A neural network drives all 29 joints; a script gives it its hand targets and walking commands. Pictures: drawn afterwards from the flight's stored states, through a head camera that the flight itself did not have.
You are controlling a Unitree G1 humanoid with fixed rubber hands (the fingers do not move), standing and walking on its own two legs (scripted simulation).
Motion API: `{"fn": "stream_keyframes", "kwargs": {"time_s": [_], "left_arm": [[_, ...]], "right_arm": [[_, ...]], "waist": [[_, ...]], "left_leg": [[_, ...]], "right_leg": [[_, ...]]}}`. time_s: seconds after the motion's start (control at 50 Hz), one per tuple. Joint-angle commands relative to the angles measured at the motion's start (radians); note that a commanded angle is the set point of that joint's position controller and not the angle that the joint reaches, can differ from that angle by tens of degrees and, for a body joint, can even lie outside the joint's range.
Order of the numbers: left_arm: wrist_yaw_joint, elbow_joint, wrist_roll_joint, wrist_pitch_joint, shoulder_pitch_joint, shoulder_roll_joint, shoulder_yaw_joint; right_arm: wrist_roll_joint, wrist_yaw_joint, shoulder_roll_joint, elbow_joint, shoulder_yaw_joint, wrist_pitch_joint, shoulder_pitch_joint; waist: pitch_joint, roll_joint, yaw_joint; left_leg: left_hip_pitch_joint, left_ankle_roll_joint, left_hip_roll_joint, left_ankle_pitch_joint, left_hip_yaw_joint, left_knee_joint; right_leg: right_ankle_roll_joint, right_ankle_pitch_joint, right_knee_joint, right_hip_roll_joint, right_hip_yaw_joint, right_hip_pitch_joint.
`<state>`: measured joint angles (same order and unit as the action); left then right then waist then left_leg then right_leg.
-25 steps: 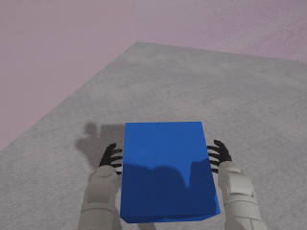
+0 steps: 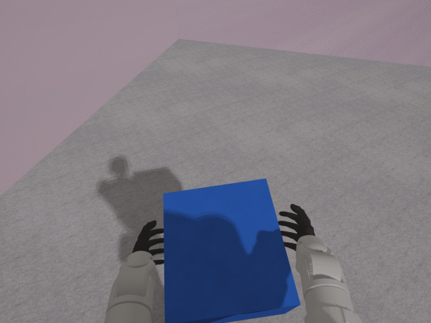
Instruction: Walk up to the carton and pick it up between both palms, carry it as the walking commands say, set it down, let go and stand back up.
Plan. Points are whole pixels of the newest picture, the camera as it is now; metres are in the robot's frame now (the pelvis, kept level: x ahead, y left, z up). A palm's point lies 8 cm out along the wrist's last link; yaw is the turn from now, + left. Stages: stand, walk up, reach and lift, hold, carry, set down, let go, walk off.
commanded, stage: set down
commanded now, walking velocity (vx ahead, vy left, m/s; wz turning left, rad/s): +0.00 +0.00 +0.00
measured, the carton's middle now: (224, 254) +0.32 -0.02 -0.09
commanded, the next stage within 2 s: none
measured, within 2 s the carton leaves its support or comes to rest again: neither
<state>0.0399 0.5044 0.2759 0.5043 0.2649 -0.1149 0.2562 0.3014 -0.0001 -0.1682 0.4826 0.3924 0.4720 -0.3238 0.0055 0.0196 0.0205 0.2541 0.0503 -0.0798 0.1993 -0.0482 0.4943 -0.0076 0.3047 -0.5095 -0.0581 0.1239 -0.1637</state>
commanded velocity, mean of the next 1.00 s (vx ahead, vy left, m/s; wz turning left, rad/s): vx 0.00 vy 0.00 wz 0.00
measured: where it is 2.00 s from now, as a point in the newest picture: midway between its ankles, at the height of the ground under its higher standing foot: outside the picture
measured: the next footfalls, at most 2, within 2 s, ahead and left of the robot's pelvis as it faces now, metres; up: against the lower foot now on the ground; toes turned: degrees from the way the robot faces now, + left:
none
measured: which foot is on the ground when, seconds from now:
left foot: down 0.00-1.00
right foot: down 0.00-1.00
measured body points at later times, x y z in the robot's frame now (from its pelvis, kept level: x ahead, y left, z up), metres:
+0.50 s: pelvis -0.01 -0.01 -0.04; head +0.12 +0.00 +0.40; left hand +0.31 +0.16 -0.12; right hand +0.33 -0.16 -0.10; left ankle +0.04 +0.09 -0.74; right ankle -0.02 -0.12 -0.74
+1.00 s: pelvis -0.06 -0.01 -0.13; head +0.12 +0.01 +0.29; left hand +0.35 +0.16 -0.20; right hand +0.34 -0.16 -0.18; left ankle +0.04 +0.09 -0.74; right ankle -0.02 -0.12 -0.74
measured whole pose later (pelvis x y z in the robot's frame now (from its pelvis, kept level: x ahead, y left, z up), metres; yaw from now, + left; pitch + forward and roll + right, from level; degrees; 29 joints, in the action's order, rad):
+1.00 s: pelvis -0.06 -0.01 -0.13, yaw +0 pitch +31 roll -2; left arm 0.11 0.67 0.21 0.25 0.65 -0.02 0.34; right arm 0.18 -0.09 -0.15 0.59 0.45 0.19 -0.62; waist -0.17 0.01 0.00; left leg 1.39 0.01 -0.09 0.36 -0.07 1.22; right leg 0.00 0.49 -1.26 -0.12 0.06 -1.31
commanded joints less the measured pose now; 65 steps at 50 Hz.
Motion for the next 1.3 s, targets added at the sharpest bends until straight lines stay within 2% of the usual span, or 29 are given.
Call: {"fn": "stream_keyframes", "kwargs": {"time_s": [0.0, 0.02, 0.08, 0.1, 0.12, 0.14, 0.18, 0.24, 0.26, 0.28, 0.32, 0.36, 0.4, 0.46, 0.54, 0.66, 0.74, 0.8, 0.92, 0.96, 0.98, 1.04, 1.06, 1.12, 1.14, 1.16, 1.24, 1.26, 1.28], "left_arm": [[-0.201, -0.126, -0.155, -0.139, 0.525, -0.825, -0.424], [-0.196, -0.073, -0.143, -0.144, 0.467, -0.839, -0.406], [-0.206, -0.094, -0.165, -0.192, 0.447, -0.828, -0.452], [-0.206, -0.075, -0.159, -0.210, 0.461, -0.804, -0.437], [-0.212, -0.082, -0.173, -0.222, 0.457, -0.808, -0.460], [-0.211, -0.061, -0.172, -0.238, 0.474, -0.792, -0.439], [-0.208, -0.023, -0.179, -0.260, 0.451, -0.812, -0.460], [-0.215, -0.069, -0.209, -0.317, 0.521, -0.814, -0.511], [-0.217, -0.065, -0.213, -0.328, 0.519, -0.825, -0.526], [-0.217, -0.017, -0.190, -0.335, 0.487, -0.811, -0.483], [-0.216, 0.006, -0.162, -0.363, 0.474, -0.771, -0.459], [-0.214, 0.003, -0.164, -0.381, 0.480, -0.770, -0.476], [-0.218, 0.003, -0.149, -0.393, 0.524, -0.764, -0.458], [-0.230, 0.020, -0.151, -0.398, 0.623, -0.745, -0.459], [-0.235, 0.008, -0.146, -0.393, 0.670, -0.737, -0.465], [-0.254, 0.098, -0.177, -0.339, 0.786, -0.839, -0.487], [-0.252, 0.112, -0.181, -0.311, 0.838, -0.879, -0.486], [-0.245, 0.093, -0.193, -0.308, 0.903, -0.870, -0.457], [-0.236, 0.151, -0.175, -0.292, 0.927, -0.879, -0.413], [-0.229, 0.170, -0.183, -0.285, 0.966, -0.873, -0.414], [-0.230, 0.161, -0.180, -0.283, 0.998, -0.868, -0.411], [-0.215, 0.189, -0.198, -0.283, 0.967, -0.906, -0.413], [-0.211, 0.147, -0.204, -0.292, 0.982, -0.928, -0.440], [-0.187, 0.118, -0.210, -0.304, 1.001, -0.918, -0.453], [-0.176, 0.118, -0.225, -0.306, 1.016, -0.930, -0.468], [-0.171, 0.124, -0.215, -0.303, 1.019, -0.916, -0.469], [-0.152, 0.110, -0.232, -0.308, 1.037, -0.893, -0.476], [-0.146, 0.122, -0.214, -0.310, 0.991, -0.898, -0.473], [-0.144, 0.113, -0.223, -0.305, 1.039, -0.886, -0.490]], "right_arm": [[-0.200, 0.268, -0.824, 0.121, -0.519, -0.065, -0.407], [-0.197, 0.265, -0.817, 0.091, -0.549, -0.080, -0.412], [-0.160, 0.244, -0.828, 0.097, -0.546, -0.123, -0.314], [-0.154, 0.238, -0.822, 0.123, -0.530, -0.143, -0.310], [-0.132, 0.230, -0.801, 0.134, -0.508, -0.157, -0.267], [-0.135, 0.222, -0.804, 0.139, -0.509, -0.174, -0.309], [-0.140, 0.212, -0.807, 0.115, -0.514, -0.209, -0.300], [-0.139, 0.192, -0.835, 0.154, -0.521, -0.260, -0.292], [-0.125, 0.185, -0.816, 0.186, -0.505, -0.264, -0.248], [-0.126, 0.180, -0.818, 0.194, -0.526, -0.272, -0.271], [-0.148, 0.174, -0.851, 0.167, -0.546, -0.300, -0.301], [-0.162, 0.173, -0.851, 0.177, -0.551, -0.319, -0.304], [-0.163, 0.164, -0.856, 0.173, -0.573, -0.330, -0.355], [-0.139, 0.156, -0.827, 0.199, -0.542, -0.337, -0.408], [-0.184, 0.150, -0.876, 0.164, -0.588, -0.332, -0.499], [-0.160, 0.149, -0.832, 0.168, -0.584, -0.297, -0.602], [-0.206, 0.174, -0.855, 0.118, -0.606, -0.274, -0.717], [-0.236, 0.183, -0.896, 0.147, -0.628, -0.255, -0.790], [-0.207, 0.193, -0.894, 0.227, -0.560, -0.242, -0.815], [-0.197, 0.195, -0.869, 0.276, -0.511, -0.238, -0.812], [-0.210, 0.198, -0.867, 0.271, -0.521, -0.235, -0.844], [-0.204, 0.201, -0.835, 0.260, -0.511, -0.248, -0.841], [-0.232, 0.205, -0.872, 0.221, -0.538, -0.259, -0.873], [-0.249, 0.209, -0.842, 0.199, -0.543, -0.273, -0.898], [-0.244, 0.210, -0.841, 0.243, -0.530, -0.272, -0.868], [-0.251, 0.206, -0.837, 0.203, -0.550, -0.276, -0.909], [-0.242, 0.208, -0.811, 0.236, -0.532, -0.270, -0.885], [-0.276, 0.210, -0.847, 0.217, -0.569, -0.277, -0.913], [-0.262, 0.209, -0.808, 0.230, -0.540, -0.270, -0.910]], "waist": [[-0.340, -0.067, -0.076], [-0.354, -0.010, -0.086], [-0.394, 0.012, -0.047], [-0.438, -0.010, -0.055], [-0.447, -0.026, -0.013], [-0.421, -0.005, -0.035], [-0.463, -0.033, 0.002], [-0.628, -0.045, 0.006], [-0.603, -0.059, 0.041], [-0.609, -0.043, -0.002], [-0.647, -0.030, -0.026], [-0.680, -0.014, -0.020], [-0.705, -0.009, -0.056], [-0.724, -0.020, -0.021], [-0.790, -0.051, -0.067], [-0.843, -0.049, 0.007], [-0.888, -0.076, -0.015], [-0.926, -0.029, -0.062], [-0.897, -0.032, -0.041], [-0.887, -0.068, 0.007], [-0.889, -0.068, -0.014], [-0.934, -0.065, 0.019], [-0.980, -0.097, -0.014], [-1.037, -0.091, -0.010], [-1.053, -0.100, 0.023], [-1.060, -0.078, -0.001], [-1.050, -0.055, 0.030], [-1.099, -0.088, -0.028], [-1.075, -0.088, 0.014]], "left_leg": [[-0.313, -0.024, 0.073, -0.344, -0.114, 0.005], [-0.289, -0.023, 0.064, -0.320, -0.112, 0.000], [-0.243, -0.018, 0.050, -0.401, -0.116, 0.049], [-0.234, -0.018, 0.053, -0.432, -0.117, 0.065], [-0.237, -0.025, 0.052, -0.456, -0.122, 0.087], [-0.210, -0.020, 0.051, -0.435, -0.115, 0.100], [-0.195, -0.022, 0.044, -0.477, -0.119, 0.121], [-0.150, -0.031, 0.048, -0.556, -0.131, 0.179], [-0.120, -0.042, 0.046, -0.600, -0.125, 0.191], [-0.065, -0.037, 0.041, -0.572, -0.120, 0.210], [0.026, -0.022, 0.030, -0.545, -0.111, 0.230], [0.055, -0.026, 0.026, -0.557, -0.110, 0.248], [0.159, -0.022, 0.010, -0.488, -0.090, 0.287], [0.241, -0.022, -0.001, -0.306, -0.070, 0.334], [0.327, -0.023, -0.012, -0.265, -0.050, 0.389], [0.425, -0.034, -0.023, -0.089, -0.040, 0.474], [0.435, -0.032, -0.020, -0.035, -0.042, 0.502], [0.490, -0.022, -0.021, 0.002, -0.028, 0.561], [0.566, -0.026, -0.032, 0.029, -0.019, 0.624], [0.569, -0.034, -0.024, 0.044, -0.035, 0.625], [0.590, -0.033, -0.028, 0.060, -0.022, 0.641], [0.568, -0.044, -0.031, 0.024, -0.038, 0.666], [0.571, -0.049, -0.041, -0.035, -0.024, 0.684], [0.558, -0.056, -0.042, -0.095, -0.034, 0.729], [0.528, -0.062, -0.043, -0.076, -0.051, 0.729], [0.567, -0.060, -0.047, -0.072, -0.038, 0.745], [0.575, -0.061, -0.040, -0.051, -0.063, 0.767], [0.576, -0.058, -0.047, -0.091, -0.038, 0.793], [0.599, -0.061, -0.043, -0.055, -0.040, 0.795]], "right_leg": [[-0.030, -0.183, 0.050, 0.020, 0.021, -0.308], [-0.029, -0.188, 0.050, 0.012, 0.012, -0.274], [-0.025, -0.316, 0.018, 0.013, 0.029, -0.312], [-0.023, -0.332, 0.006, 0.010, 0.031, -0.335], [-0.024, -0.344, -0.008, 0.010, 0.027, -0.375], [-0.020, -0.321, -0.014, 0.007, 0.026, -0.427], [-0.020, -0.361, -0.041, -0.004, 0.013, -0.438], [-0.017, -0.420, -0.097, -0.012, 0.016, -0.445], [-0.017, -0.454, -0.101, -0.016, 0.010, -0.477], [-0.014, -0.459, -0.114, -0.015, 0.018, -0.488], [0.004, -0.512, -0.156, -0.025, 0.019, -0.489], [0.011, -0.514, -0.180, -0.038, 0.006, -0.519], [0.015, -0.507, -0.209, -0.032, 0.023, -0.512], [0.015, -0.301, -0.243, -0.035, 0.002, -0.624], [0.027, -0.296, -0.319, -0.040, 0.000, -0.641], [0.014, -0.098, -0.408, -0.051, -0.033, -0.754], [0.011, -0.025, -0.459, -0.054, -0.039, -0.830], [0.018, 0.025, -0.497, -0.056, -0.038, -0.867], [0.020, 0.050, -0.561, -0.069, -0.051, -0.988], [0.013, 0.063, -0.579, -0.068, -0.060, -1.033], [0.017, 0.073, -0.593, -0.073, -0.064, -1.048], [0.014, 0.053, -0.632, -0.079, -0.082, -1.103], [0.008, -0.003, -0.649, -0.077, -0.074, -1.086], [0.013, -0.034, -0.705, -0.089, -0.095, -1.167], [0.011, -0.008, -0.722, -0.095, -0.103, -1.204], [0.014, -0.011, -0.727, -0.095, -0.107, -1.194], [0.019, 0.005, -0.777, -0.098, -0.118, -1.267], [0.020, -0.013, -0.780, -0.100, -0.108, -1.258], [0.021, 0.007, -0.792, -0.101, -0.120, -1.289]]}}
